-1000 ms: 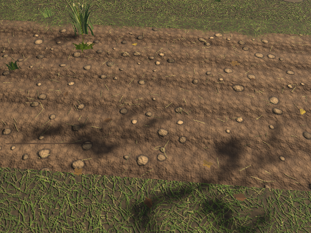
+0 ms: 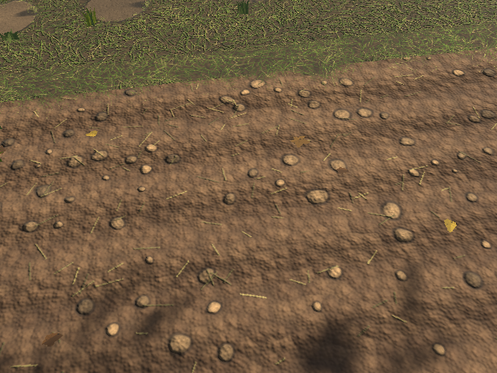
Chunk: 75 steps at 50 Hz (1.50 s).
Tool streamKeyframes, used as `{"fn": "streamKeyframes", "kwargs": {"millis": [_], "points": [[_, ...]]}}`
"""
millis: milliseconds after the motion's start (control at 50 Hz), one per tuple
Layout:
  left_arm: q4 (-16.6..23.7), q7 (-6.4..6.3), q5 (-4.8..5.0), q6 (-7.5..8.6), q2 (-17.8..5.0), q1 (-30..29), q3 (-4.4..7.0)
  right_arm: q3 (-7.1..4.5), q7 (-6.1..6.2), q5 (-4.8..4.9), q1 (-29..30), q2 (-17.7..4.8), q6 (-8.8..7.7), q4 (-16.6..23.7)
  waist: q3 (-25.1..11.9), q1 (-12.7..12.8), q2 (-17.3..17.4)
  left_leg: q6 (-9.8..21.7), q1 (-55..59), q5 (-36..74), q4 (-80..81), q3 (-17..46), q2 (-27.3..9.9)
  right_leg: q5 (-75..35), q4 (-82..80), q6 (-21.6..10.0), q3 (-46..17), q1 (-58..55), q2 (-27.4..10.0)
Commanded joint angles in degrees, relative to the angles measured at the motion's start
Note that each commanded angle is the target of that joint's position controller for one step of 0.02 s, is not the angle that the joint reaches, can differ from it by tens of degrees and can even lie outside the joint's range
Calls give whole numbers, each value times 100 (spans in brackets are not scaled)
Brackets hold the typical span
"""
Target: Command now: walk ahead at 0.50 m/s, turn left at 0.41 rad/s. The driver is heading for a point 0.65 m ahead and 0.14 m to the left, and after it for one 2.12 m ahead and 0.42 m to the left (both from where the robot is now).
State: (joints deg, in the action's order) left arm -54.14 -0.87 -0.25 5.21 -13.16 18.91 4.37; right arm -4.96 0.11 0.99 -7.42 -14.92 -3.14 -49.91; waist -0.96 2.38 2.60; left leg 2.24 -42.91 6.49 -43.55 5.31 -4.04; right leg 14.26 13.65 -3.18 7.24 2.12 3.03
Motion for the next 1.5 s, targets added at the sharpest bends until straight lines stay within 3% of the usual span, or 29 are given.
{"fn": "streamKeyframes", "kwargs": {"millis": [20, 100, 160, 180, 200, 220, 240, 280, 300, 360, 440, 540, 620, 640, 660, 680, 700, 740, 800, 920, 1080, 1140, 1160, 1180, 1200, 1220, 1280, 1360, 1500], "points": [[191, -80, 52, 91, -739, -174, 131, 64, -119, -6, 630, -48, -29, 507, 431, -2, -509, 70, 245, 318, 514, -231, 19, -2070, -487, -549, -288, 202, -1669], [52, -103, 93, -46, -936, -58, 201, 58, -304, -3, 1020, -140, -12, 876, 479, -1, -566, 353, 122, -945, 836, -668, 197, -3582, 247, -409, -77, -730, -1915], [152, -155, 134, -138, -1200, -302, 256, -163, -376, 13, -171, -550, 6, 728, -348, -730, -799, 730, 2198, -1486, 1124, -1195, 806, -6016, 2163, -175, 256, -560, -1745], [247, -171, 114, -121, -1201, -370, 238, -359, -302, 19, -1154, -978, 23, 516, -876, -1188, -488, 1034, 3978, -1103, 1376, -492, 562, -4989, 3702, 45, 303, 582, -1512], [518, -30, -72, 23, -418, 125, -22, -489, -230, 39, -1532, -1641, 8, 469, -1501, -771, 1019, 2128, 6318, -1453, 1630, 2533, -982, -190, 6053, 435, 77, 3314, -417], [579, 111, 72, 308, -584, -97, -40, -352, -203, 11, -1816, -1346, -4, 512, -2242, -895, 867, 2461, 6967, -2113, 2551, 4307, -1527, 1845, 6828, 316, -1199, 4235, 3], [749, 164, 282, 444, -930, -775, 84, -260, -154, -56, -1578, -994, -21, 528, -1488, -1012, 571, 2059, 6537, -1945, 2640, 3374, -1273, 1343, 6780, 164, -1388, 4815, -341], [779, 70, 101, 463, -805, -1080, 82, -154, -111, 4, -672, -613, -72, 727, -581, -550, -256, 1631, 4711, -734, 2741, 2001, -819, 600, 5669, 155, -1255, 4236, -798], [785, 26, 37, 381, -819, -1030, 136, -98, -89, -15, -457, -484, -85, 802, -429, -337, -270, 1552, 4075, -238, 2863, 1653, -648, 460, 5300, 229, -1238, 3775, -922], [942, -11, -21, 195, -606, -1081, 129, -128, -10, 20, -483, -648, -99, 844, -269, -139, -145, 1530, 3208, 232, 3036, 1276, -433, 144, 4388, 516, -1047, 3352, -857], [1230, 11, -34, 171, -331, -1987, -6, -212, 66, 56, -808, -873, -51, 793, -62, -450, 110, 1169, 2600, -167, 2985, 820, 22, -1450, 2388, 610, -867, 2776, -455], [1505, 108, 92, 222, -663, -2419, 45, -203, 60, 97, -1207, -766, -5, 642, -52, -607, 332, 978, 3083, -1198, 2568, 1531, -217, -1718, 1472, 501, -1167, 2416, -291], [1271, 135, 5, 350, -982, -1416, 180, -128, 114, 0, -1129, -528, 13, 731, -448, -63, 400, 700, 3326, -586, 1397, 1606, -68, -1219, 1127, 77, -1097, 1036, -427], [1151, 111, -74, 357, -1221, -582, 248, -29, 86, -76, -1121, -283, -15, 819, -1092, 288, -101, 508, 2708, -1101, -29, 1174, 257, -1074, 1253, -244, -1807, -299, -1190], [908, 130, -132, 292, -1684, 130, 378, 55, 79, 106, -1979, -20, -72, 860, -1765, 61, -1930, 74, 796, -3238, -1863, 481, 1052, 101, 794, -1278, -4312, -2103, -2373], [885, 178, 43, 271, -1272, 164, 293, 11, 95, 156, -2028, -451, -91, 734, -1531, 149, -1772, 24, -80, -3921, -2761, 621, 775, 1445, 376, -1390, -5326, -2133, -2623], [975, 181, 89, 251, -916, -144, 189, -63, 91, 110, -1429, -790, -97, 806, -775, 270, -1113, 22, -340, -3405, -3030, 675, 585, 1536, 269, -1154, -4635, -1486, -2372], [1027, 184, 4, 172, -726, -685, 89, -63, 96, -48, -730, -697, -124, 992, -66, 76, -528, 9, -106, -2699, -2617, 336, 215, 202, 104, -958, -3417, -237, -1926], [916, 198, -4, 180, -601, -671, 14, -43, 39, -34, -794, -432, -116, 1020, -92, -180, -810, -14, 437, -2434, -1918, 44, -61, -934, -144, -892, -2595, 316, -1548], [662, 116, 112, 114, -1010, -284, 100, 97, -4, -60, 176, -169, -115, 1299, 75, 15, -691, -187, 457, -1035, -33, -267, -142, -1718, -502, -879, -1723, 421, -1416], [276, 94, 199, -71, -1155, 431, 87, 114, -198, 28, 1312, -282, -224, 1689, 415, 265, -736, -51, 986, -949, 1449, -443, 205, -1944, -3, -729, -1740, -122, -1665], [306, 56, 212, -125, -1259, 221, 101, -114, -142, -41, 15, -747, -289, 1322, -342, -503, -727, 258, 3218, -926, 1914, -563, 399, -3316, 1339, -442, -1534, 245, -1335], [484, 63, 117, -89, -999, 28, -3, -242, -68, -151, -1087, -1140, -291, 1131, -1176, -1003, -401, 623, 4988, -663, 1586, 250, -472, -2383, 2839, -210, -1305, 1320, -1010], [593, 69, 105, 9, -344, 687, -205, -335, -41, -203, -1556, -1592, -213, 1013, -2037, -831, 1060, 1410, 6983, -1002, 1786, 2421, -1990, 937, 4872, 177, -824, 3482, -235], [493, 82, 236, 72, -792, 620, -101, -230, -42, -154, -1713, -1105, -166, 950, -2199, -972, 1000, 1566, 6781, -1913, 2264, 3248, -2090, 1920, 5744, 201, -1421, 4076, -333], [622, 78, 326, 71, -1113, 162, 11, -129, -32, -111, -1324, -831, -166, 960, -1247, -921, 681, 1308, 6023, -2053, 2458, 2419, -1852, 1490, 5992, 192, -1401, 4427, -594], [698, 29, 191, -95, -886, -223, 59, 24, -90, -152, -389, -351, -250, 921, -136, -381, 395, 924, 3994, -1520, 3180, 881, -1197, 468, 5419, 229, -1290, 3798, -1072], [839, 46, 191, -297, -558, -306, 35, -64, -59, -180, -257, -501, -371, 704, 142, -128, 186, 948, 3403, -670, 3629, -35, -1171, -178, 4967, 323, -1347, 3705, -1152], [1280, 277, 142, -279, -448, -1497, -66, -168, 69, -115, -652, -897, -301, 392, 462, -483, -38, 721, 3732, -381, 3704, -1223, -1073, -1748, 2942, 233, -905, 3593, -1009]]}}
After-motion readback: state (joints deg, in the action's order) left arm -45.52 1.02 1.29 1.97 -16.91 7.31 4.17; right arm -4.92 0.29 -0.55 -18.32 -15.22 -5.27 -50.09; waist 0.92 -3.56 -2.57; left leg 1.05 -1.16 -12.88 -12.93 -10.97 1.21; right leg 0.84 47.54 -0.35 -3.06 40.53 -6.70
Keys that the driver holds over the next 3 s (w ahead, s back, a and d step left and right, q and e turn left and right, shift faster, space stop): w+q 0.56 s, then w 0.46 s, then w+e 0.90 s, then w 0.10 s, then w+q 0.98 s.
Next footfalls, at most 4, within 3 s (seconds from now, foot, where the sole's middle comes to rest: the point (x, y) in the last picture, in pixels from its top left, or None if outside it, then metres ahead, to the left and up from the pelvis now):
0.18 left None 0.26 0.13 -0.78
0.64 right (273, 347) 0.57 0.01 -0.78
1.16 left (158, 297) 0.71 0.35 -0.78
1.68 right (229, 208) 1.05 0.16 -0.78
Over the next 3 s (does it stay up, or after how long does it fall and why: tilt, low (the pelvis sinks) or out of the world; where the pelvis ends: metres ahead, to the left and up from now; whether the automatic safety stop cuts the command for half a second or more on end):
stays up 1.59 0.28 0.00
